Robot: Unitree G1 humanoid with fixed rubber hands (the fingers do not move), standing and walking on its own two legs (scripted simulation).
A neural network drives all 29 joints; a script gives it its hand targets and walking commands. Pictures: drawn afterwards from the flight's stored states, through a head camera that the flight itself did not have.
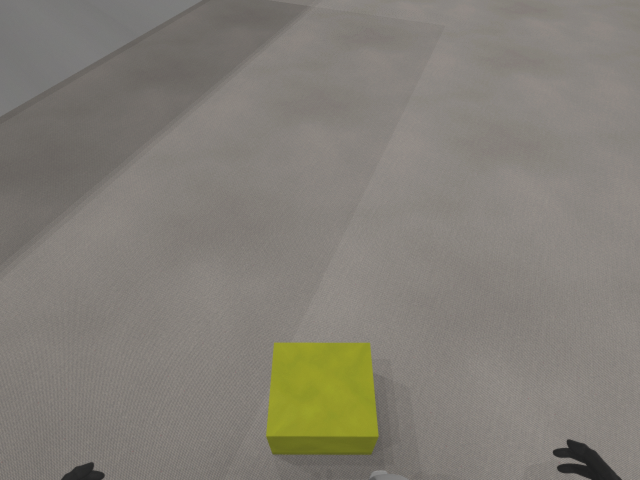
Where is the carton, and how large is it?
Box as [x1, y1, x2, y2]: [266, 343, 378, 454]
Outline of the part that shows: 274,343 266,436 272,453 370,454 378,435 369,343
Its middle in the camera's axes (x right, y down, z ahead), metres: +0.01 +0.44 +1.09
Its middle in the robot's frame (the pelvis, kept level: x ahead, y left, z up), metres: +0.45 +0.01 -0.64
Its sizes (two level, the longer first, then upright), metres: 0.272 0.245 0.178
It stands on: the floor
